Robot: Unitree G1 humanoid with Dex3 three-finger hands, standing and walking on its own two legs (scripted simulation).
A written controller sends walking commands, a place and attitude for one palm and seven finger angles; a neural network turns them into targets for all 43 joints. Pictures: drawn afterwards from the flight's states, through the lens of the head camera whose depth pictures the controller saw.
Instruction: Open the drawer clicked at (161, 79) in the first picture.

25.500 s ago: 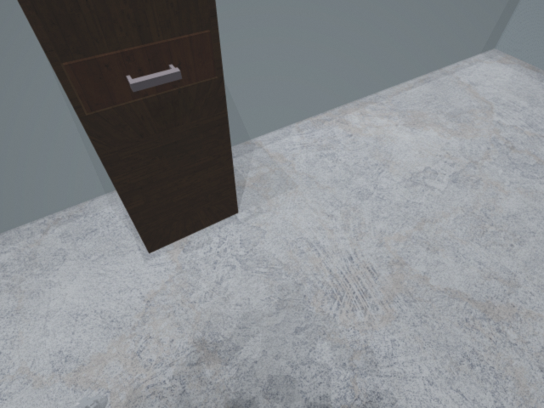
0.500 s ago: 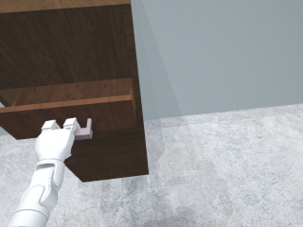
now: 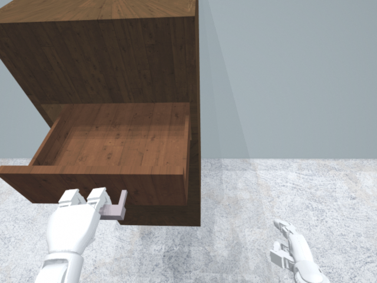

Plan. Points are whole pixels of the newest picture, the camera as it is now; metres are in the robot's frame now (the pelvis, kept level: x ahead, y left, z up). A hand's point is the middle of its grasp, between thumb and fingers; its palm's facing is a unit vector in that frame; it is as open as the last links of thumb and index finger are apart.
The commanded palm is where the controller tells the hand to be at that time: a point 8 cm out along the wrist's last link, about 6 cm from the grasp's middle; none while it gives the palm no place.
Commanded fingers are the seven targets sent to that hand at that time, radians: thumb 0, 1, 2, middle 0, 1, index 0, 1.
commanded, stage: pull the drawer open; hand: left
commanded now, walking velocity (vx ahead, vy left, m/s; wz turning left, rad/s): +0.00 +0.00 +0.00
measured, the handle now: (94, 202) +0.26 +0.25 +0.03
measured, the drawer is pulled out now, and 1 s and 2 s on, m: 0.22 0.30 0.29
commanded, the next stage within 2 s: open the thumb to release the handle in 0.42 s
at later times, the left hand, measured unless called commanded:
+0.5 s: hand (71, 281) +0.12 +0.24 +0.01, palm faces -0.05 -0.09 -0.99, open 5.9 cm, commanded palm +0.09 +0.24 +0.07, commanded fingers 0.00 0.90 0.90 -0.40 -1.35 -0.40 -1.35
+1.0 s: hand (71, 274) +0.13 +0.24 +0.01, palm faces -0.01 -0.09 -1.00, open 11.8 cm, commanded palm +0.10 +0.24 +0.07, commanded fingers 0.00 -0.50 0.30 -0.30 -1.20 -0.30 -1.20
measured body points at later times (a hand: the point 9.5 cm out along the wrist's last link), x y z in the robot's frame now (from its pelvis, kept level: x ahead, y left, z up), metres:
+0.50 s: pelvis -0.01 -0.01 -0.01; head +0.02 -0.04 +0.44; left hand +0.11 +0.24 +0.07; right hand +0.19 -0.24 -0.11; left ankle -0.01 +0.11 -0.71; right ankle -0.04 -0.10 -0.71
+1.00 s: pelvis -0.02 -0.01 -0.01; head +0.00 -0.04 +0.44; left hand +0.12 +0.24 +0.07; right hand +0.20 -0.21 -0.11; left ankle -0.01 +0.11 -0.71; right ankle -0.04 -0.10 -0.71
